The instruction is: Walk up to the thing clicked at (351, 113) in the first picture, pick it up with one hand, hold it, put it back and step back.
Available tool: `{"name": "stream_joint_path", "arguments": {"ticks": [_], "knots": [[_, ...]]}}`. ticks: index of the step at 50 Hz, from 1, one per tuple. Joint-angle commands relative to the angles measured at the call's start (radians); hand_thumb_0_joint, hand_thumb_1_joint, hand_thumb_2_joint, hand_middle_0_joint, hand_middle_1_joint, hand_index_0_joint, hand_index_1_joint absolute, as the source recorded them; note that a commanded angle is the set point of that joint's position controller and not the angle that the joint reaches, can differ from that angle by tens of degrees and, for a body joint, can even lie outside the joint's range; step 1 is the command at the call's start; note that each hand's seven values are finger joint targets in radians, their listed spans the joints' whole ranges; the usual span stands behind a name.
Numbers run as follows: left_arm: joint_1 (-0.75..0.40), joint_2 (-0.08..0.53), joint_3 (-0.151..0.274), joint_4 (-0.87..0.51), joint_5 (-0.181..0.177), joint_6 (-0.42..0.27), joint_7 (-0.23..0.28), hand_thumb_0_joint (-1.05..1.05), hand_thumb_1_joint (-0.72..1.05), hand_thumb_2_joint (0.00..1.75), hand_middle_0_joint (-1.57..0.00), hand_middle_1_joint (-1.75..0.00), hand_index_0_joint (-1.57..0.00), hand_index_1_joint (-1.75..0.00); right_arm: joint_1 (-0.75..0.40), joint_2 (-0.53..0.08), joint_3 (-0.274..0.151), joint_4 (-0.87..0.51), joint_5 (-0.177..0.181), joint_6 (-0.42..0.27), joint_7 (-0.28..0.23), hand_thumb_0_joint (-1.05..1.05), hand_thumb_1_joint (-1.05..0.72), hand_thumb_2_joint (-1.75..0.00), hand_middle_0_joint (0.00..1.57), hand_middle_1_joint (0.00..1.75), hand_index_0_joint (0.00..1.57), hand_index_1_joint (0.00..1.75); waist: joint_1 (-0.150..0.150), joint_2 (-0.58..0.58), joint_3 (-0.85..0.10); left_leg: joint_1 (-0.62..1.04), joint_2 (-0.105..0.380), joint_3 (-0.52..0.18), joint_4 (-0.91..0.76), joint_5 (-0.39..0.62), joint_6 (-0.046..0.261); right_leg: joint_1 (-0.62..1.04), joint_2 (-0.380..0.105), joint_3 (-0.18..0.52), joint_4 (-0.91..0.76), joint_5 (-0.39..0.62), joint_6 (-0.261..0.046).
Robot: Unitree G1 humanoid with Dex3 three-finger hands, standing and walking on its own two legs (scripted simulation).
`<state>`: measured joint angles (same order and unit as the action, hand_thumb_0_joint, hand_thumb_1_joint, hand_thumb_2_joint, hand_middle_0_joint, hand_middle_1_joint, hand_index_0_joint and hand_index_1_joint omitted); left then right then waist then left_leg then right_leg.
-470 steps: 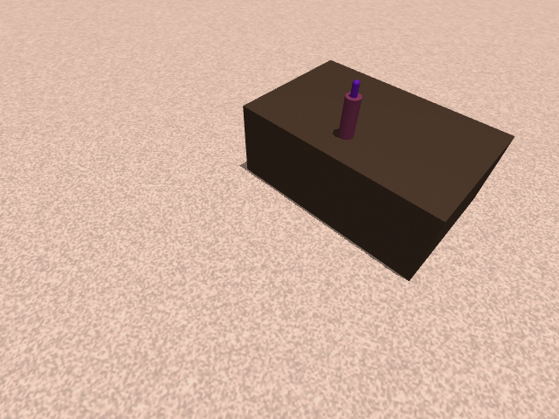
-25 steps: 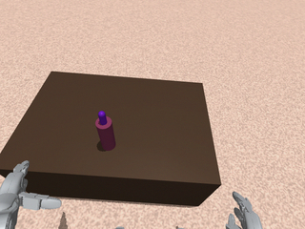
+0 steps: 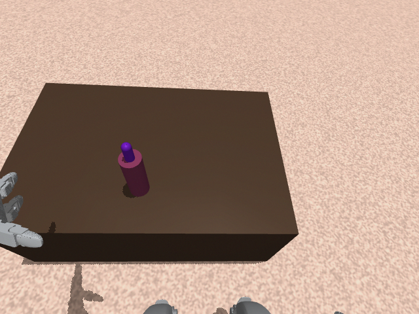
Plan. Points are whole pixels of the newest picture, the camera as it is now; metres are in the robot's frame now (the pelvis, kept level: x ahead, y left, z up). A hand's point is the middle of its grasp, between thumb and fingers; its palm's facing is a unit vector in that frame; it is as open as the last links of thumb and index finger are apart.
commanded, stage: go down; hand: left
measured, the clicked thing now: (133, 169) +0.53 +0.21 -0.20
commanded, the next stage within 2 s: none
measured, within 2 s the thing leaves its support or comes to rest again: neither
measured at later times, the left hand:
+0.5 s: hand (15, 168) +0.39 +0.37 +0.01, palm faces +0.21 -0.98 -0.07, open 17.3 cm
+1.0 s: hand (7, 157) +0.41 +0.39 +0.02, palm faces +0.21 -0.98 -0.04, open 17.3 cm
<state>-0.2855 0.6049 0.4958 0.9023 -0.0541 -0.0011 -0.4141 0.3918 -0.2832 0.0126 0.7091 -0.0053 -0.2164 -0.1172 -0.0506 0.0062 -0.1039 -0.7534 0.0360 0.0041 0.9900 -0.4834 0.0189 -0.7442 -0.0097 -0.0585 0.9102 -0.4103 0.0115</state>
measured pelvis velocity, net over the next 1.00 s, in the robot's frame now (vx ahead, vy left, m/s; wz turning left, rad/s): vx -0.01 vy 0.01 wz -0.01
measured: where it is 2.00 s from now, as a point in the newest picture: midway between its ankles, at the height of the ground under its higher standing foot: outside the picture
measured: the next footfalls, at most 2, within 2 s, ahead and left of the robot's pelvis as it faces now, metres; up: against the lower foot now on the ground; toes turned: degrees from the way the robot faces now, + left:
none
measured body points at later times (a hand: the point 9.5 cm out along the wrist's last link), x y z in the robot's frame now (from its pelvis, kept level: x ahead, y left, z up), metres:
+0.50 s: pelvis -0.01 +0.00 -0.02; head +0.12 +0.04 +0.41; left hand +0.38 +0.43 +0.02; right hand +0.05 -0.28 -0.11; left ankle +0.00 +0.10 -0.68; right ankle +0.02 -0.13 -0.68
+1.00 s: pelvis -0.01 +0.01 -0.02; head +0.13 +0.06 +0.40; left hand +0.39 +0.44 +0.03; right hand +0.05 -0.27 -0.11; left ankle +0.00 +0.10 -0.68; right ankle +0.02 -0.13 -0.68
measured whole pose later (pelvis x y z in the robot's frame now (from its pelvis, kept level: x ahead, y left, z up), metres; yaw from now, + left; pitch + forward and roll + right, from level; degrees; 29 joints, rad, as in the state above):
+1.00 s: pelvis -0.01 +0.01 -0.02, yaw +0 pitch +22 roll -5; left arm -0.70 0.87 0.66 1.21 -0.09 -0.24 -0.54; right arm 0.34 -0.30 0.08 0.69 -0.04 -0.17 -0.11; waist -0.11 -0.03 -0.09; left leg -0.98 0.04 -0.03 1.11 -0.51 0.03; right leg -0.94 0.00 -0.09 0.99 -0.42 0.02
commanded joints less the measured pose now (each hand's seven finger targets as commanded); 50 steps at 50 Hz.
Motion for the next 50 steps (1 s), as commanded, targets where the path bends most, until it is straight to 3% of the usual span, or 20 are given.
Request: {"name": "stream_joint_path", "arguments": {"ticks": [1,5,6,10,11,13,14,15,16,17,18,22,27,28,33,39,42,44,45,50], "knots": [[-0.432,0.474,0.118,-0.275,-0.012,-0.149,0.025,0.0,-0.48,0.05,-0.06,0.0,-0.04,-0.01,0.044,-0.198,-0.071,-0.094,0.004,-0.041,-0.032,0.0,-0.86,-0.89,0.2,0.3,0.2,0.3,-0.001,0.169,-0.29,0.24,-0.006,-0.055,-0.168,0.33,-0.017,0.1,0.022,0.017,-0.086,0.195,-0.042],[-0.543,0.489,0.132,-0.118,-0.02,-0.188,0.008,0.0,-0.43,0.07,-0.05,-0.01,-0.04,-0.02,0.043,-0.203,-0.052,-0.074,-0.002,-0.037,-0.042,0.0,-0.86,-0.89,0.2,0.3,0.2,0.3,-0.044,0.142,-0.231,0.183,-0.006,-0.062,-0.169,0.214,-0.01,0.061,0.022,0.023,-0.096,0.134,-0.043],[-0.514,0.495,0.141,-0.055,-0.023,-0.19,0.0,0.0,-0.42,0.06,-0.05,-0.01,-0.04,-0.02,0.037,-0.198,-0.041,-0.075,-0.006,-0.036,-0.041,0.0,-0.86,-0.89,0.2,0.3,0.2,0.3,-0.035,0.139,-0.213,0.152,-0.012,-0.05,-0.161,0.194,-0.005,0.063,0.017,0.027,-0.101,0.125,-0.042],[-0.52,0.465,0.081,0.075,-0.018,-0.196,-0.06,0.0,-0.48,0.05,-0.07,-0.03,-0.06,-0.03,0.04,-0.206,-0.03,-0.084,-0.014,-0.033,-0.033,0.0,-0.86,-0.89,0.2,0.3,0.2,0.3,-0.03,0.159,-0.248,0.113,-0.015,-0.043,-0.14,0.159,-0.006,0.039,0.014,0.023,-0.091,0.102,-0.046],[-0.492,0.522,0.116,0.137,-0.016,-0.193,-0.066,0.0,-0.5,0.04,-0.07,-0.03,-0.06,-0.03,0.044,-0.207,-0.02,-0.085,-0.011,-0.032,-0.033,0.0,-0.86,-0.89,0.2,0.3,0.2,0.3,-0.015,0.166,-0.227,0.082,-0.013,-0.045,-0.138,0.161,-0.009,0.03,0.015,0.02,-0.084,0.102,-0.046],[-0.556,0.538,0.115,0.121,-0.033,-0.208,-0.083,0.0,-0.54,0.03,-0.08,-0.03,-0.07,-0.04,0.053,-0.216,-0.016,-0.098,-0.01,-0.029,-0.028,0.0,-0.86,-0.89,0.2,0.3,0.2,0.3,-0.027,0.148,-0.277,0.072,-0.013,-0.042,-0.111,0.177,-0.005,0.036,0.015,0.022,-0.077,0.109,-0.044],[-0.524,0.532,0.116,0.19,-0.035,-0.208,-0.086,0.0,-0.55,0.03,-0.07,-0.03,-0.07,-0.03,0.053,-0.218,-0.012,-0.104,-0.008,-0.028,-0.025,0.0,-0.86,-0.89,0.2,0.3,0.2,0.3,-0.031,0.128,-0.239,0.037,-0.011,-0.046,-0.113,0.163,-0.005,0.028,0.018,0.019,-0.071,0.097,-0.044],[-0.592,0.567,0.139,0.117,-0.046,-0.228,-0.093,0.0,-0.57,0.04,-0.07,-0.04,-0.07,-0.04,0.058,-0.215,-0.009,-0.102,-0.01,-0.026,-0.023,0.0,-0.86,-0.89,0.2,0.3,0.2,0.3,-0.027,0.131,-0.298,0.045,-0.012,-0.044,-0.091,0.193,-0.003,0.038,0.018,0.021,-0.062,0.12,-0.043],[-0.576,0.573,0.139,0.186,-0.044,-0.232,-0.097,0.0,-0.57,0.03,-0.07,-0.03,-0.07,-0.04,0.062,-0.218,-0.005,-0.106,-0.011,-0.024,-0.024,0.0,-0.86,-0.89,0.2,0.3,0.2,0.3,-0.045,0.109,-0.289,0.029,-0.012,-0.04,-0.077,0.211,0.002,0.036,0.018,0.023,-0.058,0.135,-0.04],[-0.608,0.608,0.169,0.14,-0.051,-0.252,-0.101,0.0,-0.56,0.03,-0.07,-0.03,-0.07,-0.03,0.068,-0.222,-0.006,-0.104,-0.013,-0.022,-0.023,0.0,-0.86,-0.89,0.2,0.3,0.2,0.3,-0.034,0.103,-0.323,0.031,-0.012,-0.041,-0.062,0.237,0.004,0.045,0.019,0.025,-0.05,0.155,-0.039],[-0.602,0.619,0.174,0.174,-0.047,-0.259,-0.102,0.0,-0.56,0.04,-0.07,-0.03,-0.06,-0.04,0.067,-0.227,-0.007,-0.104,-0.015,-0.02,-0.022,0.0,-0.86,-0.89,0.2,0.3,0.2,0.3,-0.045,0.104,-0.335,0.032,-0.014,-0.041,-0.049,0.265,0.005,0.036,0.018,0.026,-0.04,0.178,-0.039],[-0.677,0.696,0.219,0.08,-0.047,-0.301,-0.106,0.0,-0.48,0.05,-0.07,-0.01,-0.05,-0.02,0.089,-0.238,-0.012,-0.086,-0.024,-0.011,-0.024,0.0,-0.87,-0.89,0.2,0.3,0.2,0.3,-0.03,0.194,-0.451,0.15,-0.008,-0.056,-0.039,0.384,-0.009,0.012,0.016,0.022,-0.011,0.226,-0.047],[-0.646,0.695,0.228,0.084,-0.049,-0.292,-0.116,0.0,-0.46,0.08,-0.06,-0.01,-0.04,-0.03,0.113,-0.242,-0.01,-0.056,-0.031,0.005,-0.025,0.0,-0.87,-0.89,0.2,0.3,0.2,0.3,-0.024,0.266,-0.492,0.271,0.005,-0.08,-0.011,0.58,-0.029,-0.06,0.023,0.009,-0.003,0.287,-0.049],[-0.612,0.668,0.219,0.106,-0.053,-0.282,-0.118,0.0,-0.48,0.07,-0.07,-0.01,-0.04,-0.03,0.122,-0.244,-0.009,-0.052,-0.033,0.007,-0.025,0.0,-0.87,-0.89,0.2,0.3,0.2,0.3,-0.022,0.258,-0.497,0.277,0.008,-0.083,-0.006,0.632,-0.031,-0.055,0.023,0.004,-0.004,0.313,-0.049],[-0.572,0.646,0.212,0.113,-0.06,-0.265,-0.117,0.0,-0.49,0.07,-0.06,-0.02,-0.04,-0.03,0.118,-0.237,-0.01,-0.065,-0.026,0.018,-0.018,0.0,-0.87,-0.89,0.2,0.3,0.2,0.3,-0.015,0.215,-0.425,0.215,0.01,-0.086,-0.024,0.579,-0.03,-0.05,0.031,-0.004,-0.011,0.277,-0.052],[-0.619,0.631,0.206,0.109,-0.064,-0.282,-0.117,0.0,-0.51,0.06,-0.06,-0.02,-0.05,-0.03,0.108,-0.226,-0.012,-0.071,-0.021,0.02,-0.019,0.0,-0.87,-0.89,0.2,0.3,0.2,0.3,-0.04,0.162,-0.363,0.13,0.001,-0.072,-0.031,0.43,-0.012,-0.036,0.03,0.004,-0.019,0.238,-0.047],[-0.667,0.65,0.208,0.071,-0.063,-0.293,-0.116,0.0,-0.52,0.06,-0.06,-0.02,-0.05,-0.04,0.114,-0.234,-0.014,-0.067,-0.023,0.02,-0.016,0.0,-0.88,-0.89,0.2,0.3,0.2,0.3,-0.035,0.204,-0.396,0.176,0.008,-0.083,-0.036,0.46,-0.021,-0.066,0.028,0.002,-0.007,0.233,-0.051],[-0.703,0.645,0.197,0.093,-0.064,-0.299,-0.123,0.0,-0.51,0.06,-0.06,-0.02,-0.05,-0.03,0.119,-0.234,-0.012,-0.056,-0.028,0.022,-0.018,0.0,-0.88,-0.89,0.2,0.3,0.2,0.3,-0.054,0.218,-0.393,0.198,0.014,-0.088,-0.023,0.489,-0.024,-0.095,0.03,-0.002,-0.005,0.236,-0.049],[-0.703,0.65,0.198,0.093,-0.063,-0.3,-0.121,0.0,-0.58,0.09,-0.07,-0.04,-0.04,-0.07,0.115,-0.236,-0.013,-0.057,-0.028,0.021,-0.019,0.0,-0.88,-0.9,0.2,0.3,0.2,0.3,-0.052,0.211,-0.392,0.193,0.01,-0.084,-0.026,0.469,-0.022,-0.088,0.029,0.001,-0.009,0.229,-0.049],[-0.75,0.683,0.208,0.109,-0.053,-0.317,-0.124,0.0,-0.48,0.06,-0.07,-0.02,-0.05,-0.03,0.103,-0.231,-0.001,-0.054,-0.034,0.026,-0.019,0.0,-0.88,-0.89,0.2,0.3,0.2,0.3,-0.05,0.257,-0.399,0.179,0.009,-0.09,-0.021,0.418,-0.026,-0.119,0.026,0.002,0.007,0.191,-0.053]]}}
